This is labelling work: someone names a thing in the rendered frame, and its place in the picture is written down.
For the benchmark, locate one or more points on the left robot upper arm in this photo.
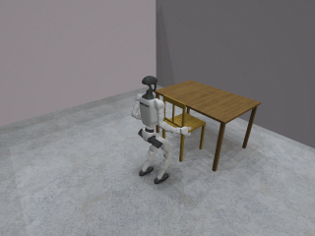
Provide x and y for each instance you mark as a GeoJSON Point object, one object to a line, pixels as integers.
{"type": "Point", "coordinates": [136, 106]}

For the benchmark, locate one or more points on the right robot upper arm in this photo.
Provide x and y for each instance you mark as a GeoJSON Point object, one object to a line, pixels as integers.
{"type": "Point", "coordinates": [159, 106]}

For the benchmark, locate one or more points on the table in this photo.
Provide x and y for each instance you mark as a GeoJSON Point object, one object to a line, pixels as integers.
{"type": "Point", "coordinates": [217, 104]}

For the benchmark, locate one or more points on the robot right hand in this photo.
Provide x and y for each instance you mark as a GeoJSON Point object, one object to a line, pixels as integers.
{"type": "Point", "coordinates": [185, 131]}

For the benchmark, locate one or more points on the chair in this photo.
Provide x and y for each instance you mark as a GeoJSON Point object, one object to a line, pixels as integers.
{"type": "Point", "coordinates": [182, 120]}

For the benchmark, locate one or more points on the robot left thigh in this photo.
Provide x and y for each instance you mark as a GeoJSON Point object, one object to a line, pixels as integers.
{"type": "Point", "coordinates": [152, 148]}

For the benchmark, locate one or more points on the humanoid robot head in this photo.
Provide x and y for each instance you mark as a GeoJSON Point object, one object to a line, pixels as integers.
{"type": "Point", "coordinates": [149, 81]}

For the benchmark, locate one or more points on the robot right forearm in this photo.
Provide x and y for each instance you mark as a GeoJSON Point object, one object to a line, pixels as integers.
{"type": "Point", "coordinates": [171, 129]}

